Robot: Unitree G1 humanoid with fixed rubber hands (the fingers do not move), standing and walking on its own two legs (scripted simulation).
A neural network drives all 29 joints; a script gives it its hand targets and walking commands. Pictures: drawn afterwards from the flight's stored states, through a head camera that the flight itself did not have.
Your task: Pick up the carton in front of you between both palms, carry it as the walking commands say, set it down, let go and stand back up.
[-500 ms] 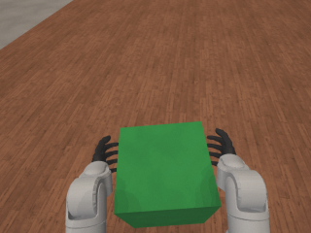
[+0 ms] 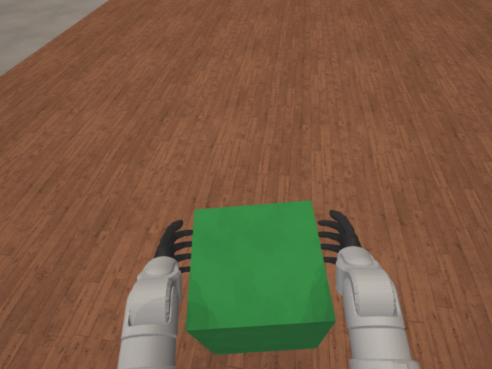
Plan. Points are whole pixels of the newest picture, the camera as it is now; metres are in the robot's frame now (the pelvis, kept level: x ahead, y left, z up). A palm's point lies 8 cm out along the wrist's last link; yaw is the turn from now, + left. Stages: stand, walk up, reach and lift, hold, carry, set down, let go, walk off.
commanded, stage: carry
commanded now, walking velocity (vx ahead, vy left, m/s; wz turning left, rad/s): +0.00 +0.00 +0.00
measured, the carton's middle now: (259, 283) +0.30 +0.00 -0.07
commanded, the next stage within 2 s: none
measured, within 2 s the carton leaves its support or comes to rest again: neither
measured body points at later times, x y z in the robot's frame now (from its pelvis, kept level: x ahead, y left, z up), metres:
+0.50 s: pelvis -0.03 +0.03 -0.01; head -0.03 +0.03 +0.44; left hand +0.28 +0.18 +0.02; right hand +0.28 -0.12 +0.03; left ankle +0.01 +0.12 -0.74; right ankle -0.12 -0.06 -0.74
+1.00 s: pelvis -0.09 +0.05 -0.01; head -0.11 +0.06 +0.44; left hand +0.22 +0.20 +0.02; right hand +0.22 -0.10 +0.03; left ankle +0.01 +0.12 -0.74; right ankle -0.12 -0.06 -0.74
